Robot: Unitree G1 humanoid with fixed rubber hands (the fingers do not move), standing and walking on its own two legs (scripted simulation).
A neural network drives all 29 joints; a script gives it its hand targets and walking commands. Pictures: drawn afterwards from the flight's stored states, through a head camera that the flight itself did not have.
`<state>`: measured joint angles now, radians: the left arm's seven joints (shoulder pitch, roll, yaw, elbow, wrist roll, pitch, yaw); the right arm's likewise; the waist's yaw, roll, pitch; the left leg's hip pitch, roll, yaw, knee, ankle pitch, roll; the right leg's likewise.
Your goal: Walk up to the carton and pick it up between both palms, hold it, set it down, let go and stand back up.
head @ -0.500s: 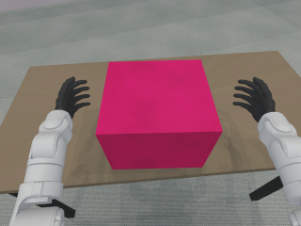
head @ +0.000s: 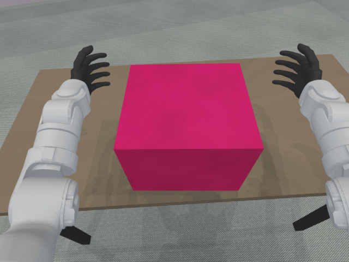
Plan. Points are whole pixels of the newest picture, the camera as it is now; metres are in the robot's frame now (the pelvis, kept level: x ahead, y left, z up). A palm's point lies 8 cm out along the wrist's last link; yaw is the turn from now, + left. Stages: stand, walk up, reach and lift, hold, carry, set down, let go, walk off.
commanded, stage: reach and lift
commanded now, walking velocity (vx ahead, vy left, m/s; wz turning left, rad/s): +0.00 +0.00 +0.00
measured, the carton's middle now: (185, 128) +0.44 +0.03 +0.02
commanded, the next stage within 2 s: none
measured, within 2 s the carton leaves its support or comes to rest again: neither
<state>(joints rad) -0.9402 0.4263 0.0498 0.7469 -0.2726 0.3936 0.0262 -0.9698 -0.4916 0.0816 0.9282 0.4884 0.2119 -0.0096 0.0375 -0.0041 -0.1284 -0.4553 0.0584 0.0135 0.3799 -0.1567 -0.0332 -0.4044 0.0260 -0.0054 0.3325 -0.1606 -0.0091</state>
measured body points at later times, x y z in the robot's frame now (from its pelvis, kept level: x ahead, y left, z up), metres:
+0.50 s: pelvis -0.01 +0.00 -0.01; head +0.08 +0.01 +0.43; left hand +0.45 +0.26 +0.07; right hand +0.48 -0.20 +0.08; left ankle +0.00 +0.14 -0.74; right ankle -0.01 -0.11 -0.74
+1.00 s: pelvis -0.02 -0.01 -0.03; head +0.09 +0.01 +0.41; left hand +0.45 +0.23 +0.05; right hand +0.48 -0.21 +0.06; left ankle +0.00 +0.14 -0.74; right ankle -0.01 -0.11 -0.74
